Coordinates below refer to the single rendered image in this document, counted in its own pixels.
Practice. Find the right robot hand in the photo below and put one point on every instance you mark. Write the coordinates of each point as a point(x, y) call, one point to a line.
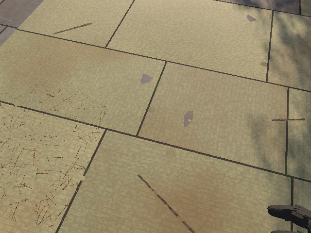
point(296, 214)

